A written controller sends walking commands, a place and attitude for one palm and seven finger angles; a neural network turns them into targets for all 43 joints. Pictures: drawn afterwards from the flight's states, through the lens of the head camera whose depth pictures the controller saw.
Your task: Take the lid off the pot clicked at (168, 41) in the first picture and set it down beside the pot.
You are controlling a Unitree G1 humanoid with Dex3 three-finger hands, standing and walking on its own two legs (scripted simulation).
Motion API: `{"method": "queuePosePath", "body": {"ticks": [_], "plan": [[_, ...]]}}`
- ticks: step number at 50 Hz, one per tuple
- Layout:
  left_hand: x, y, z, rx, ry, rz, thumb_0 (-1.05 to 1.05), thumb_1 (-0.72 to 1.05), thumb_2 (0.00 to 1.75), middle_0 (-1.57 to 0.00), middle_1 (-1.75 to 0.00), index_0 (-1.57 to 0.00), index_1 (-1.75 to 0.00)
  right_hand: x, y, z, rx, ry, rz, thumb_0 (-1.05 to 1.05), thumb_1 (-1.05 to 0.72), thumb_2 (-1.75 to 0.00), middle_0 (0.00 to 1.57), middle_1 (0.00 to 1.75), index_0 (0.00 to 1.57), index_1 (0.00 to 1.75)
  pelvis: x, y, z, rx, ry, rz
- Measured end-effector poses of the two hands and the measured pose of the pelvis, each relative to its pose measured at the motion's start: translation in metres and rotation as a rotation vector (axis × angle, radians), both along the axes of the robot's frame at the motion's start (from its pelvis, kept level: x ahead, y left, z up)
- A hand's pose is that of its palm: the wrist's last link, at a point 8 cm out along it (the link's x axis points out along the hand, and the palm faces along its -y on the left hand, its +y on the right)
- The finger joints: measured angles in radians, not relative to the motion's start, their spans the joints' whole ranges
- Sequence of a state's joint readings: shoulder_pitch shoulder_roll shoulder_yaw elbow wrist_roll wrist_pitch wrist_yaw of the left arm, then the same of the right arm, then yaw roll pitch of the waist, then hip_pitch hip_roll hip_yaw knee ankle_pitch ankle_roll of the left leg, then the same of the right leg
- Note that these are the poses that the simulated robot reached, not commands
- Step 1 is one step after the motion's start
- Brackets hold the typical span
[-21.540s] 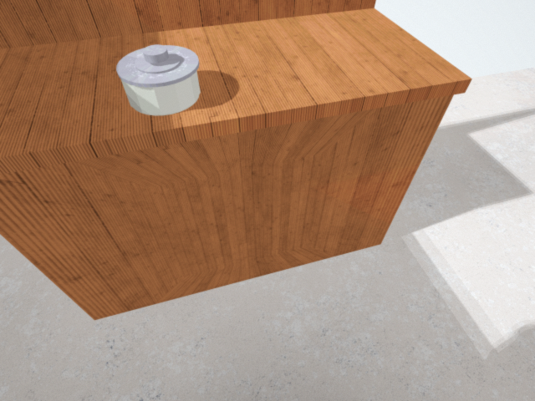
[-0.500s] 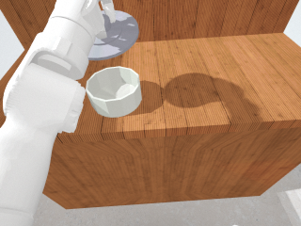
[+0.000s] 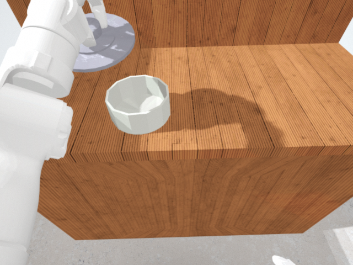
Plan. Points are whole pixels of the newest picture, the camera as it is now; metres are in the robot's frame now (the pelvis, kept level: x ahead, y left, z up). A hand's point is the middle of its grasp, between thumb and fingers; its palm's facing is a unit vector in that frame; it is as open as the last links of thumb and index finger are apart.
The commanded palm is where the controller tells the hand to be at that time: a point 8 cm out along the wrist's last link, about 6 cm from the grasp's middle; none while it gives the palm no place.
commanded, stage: move the lid sideways beside the pot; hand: left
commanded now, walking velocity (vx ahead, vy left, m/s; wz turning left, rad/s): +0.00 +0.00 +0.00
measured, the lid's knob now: (87, 29) +0.50 +0.16 +0.30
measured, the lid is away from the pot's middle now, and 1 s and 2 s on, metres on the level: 0.07 0.19 0.22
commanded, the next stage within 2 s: lower the lid onto the table in 1.52 s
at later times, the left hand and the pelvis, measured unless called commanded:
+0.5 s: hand (53, 28) +0.48 +0.21 +0.31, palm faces -0.18 -0.11 -0.98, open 8.0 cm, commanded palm +0.48 +0.21 +0.38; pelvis +0.00 +0.01 +0.00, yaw +0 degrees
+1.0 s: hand (23, 32) +0.47 +0.27 +0.31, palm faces -0.19 -0.12 -0.98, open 8.0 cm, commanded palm +0.48 +0.27 +0.38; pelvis +0.00 +0.02 +0.00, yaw +0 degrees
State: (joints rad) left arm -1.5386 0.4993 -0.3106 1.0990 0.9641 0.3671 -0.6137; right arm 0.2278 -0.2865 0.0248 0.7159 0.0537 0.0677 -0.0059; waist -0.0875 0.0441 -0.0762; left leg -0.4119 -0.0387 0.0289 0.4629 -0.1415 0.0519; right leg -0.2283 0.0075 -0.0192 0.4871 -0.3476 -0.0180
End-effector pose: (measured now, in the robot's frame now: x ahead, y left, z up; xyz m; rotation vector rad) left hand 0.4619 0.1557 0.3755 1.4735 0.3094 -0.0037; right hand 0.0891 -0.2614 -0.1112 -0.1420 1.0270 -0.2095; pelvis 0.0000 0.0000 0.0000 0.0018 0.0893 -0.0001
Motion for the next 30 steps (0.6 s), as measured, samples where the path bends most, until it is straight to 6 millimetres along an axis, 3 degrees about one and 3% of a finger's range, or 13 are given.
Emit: {"method": "queuePosePath", "body": {"ticks": [10,30], "plan": [[0.000,0.025,0.000,0.007,-0.010,0.016,0.00,0.20,0.74,-0.61,-0.97,-0.62,-0.99,-0.002,0.004,0.000,-0.002,0.013,-0.004,0.01,-0.91,-0.90,0.20,0.30,0.20,0.30,-0.001,0.004,-0.001,-0.005,0.007,0.004],[0.005,0.068,-0.003,-0.004,-0.007,0.077,0.00,0.20,0.74,-0.61,-0.97,-0.62,-0.99,-0.029,0.010,-0.004,-0.008,0.086,-0.046,0.01,-0.91,-0.90,0.20,0.30,0.20,0.30,-0.001,0.013,-0.001,-0.014,0.026,0.002]]}}
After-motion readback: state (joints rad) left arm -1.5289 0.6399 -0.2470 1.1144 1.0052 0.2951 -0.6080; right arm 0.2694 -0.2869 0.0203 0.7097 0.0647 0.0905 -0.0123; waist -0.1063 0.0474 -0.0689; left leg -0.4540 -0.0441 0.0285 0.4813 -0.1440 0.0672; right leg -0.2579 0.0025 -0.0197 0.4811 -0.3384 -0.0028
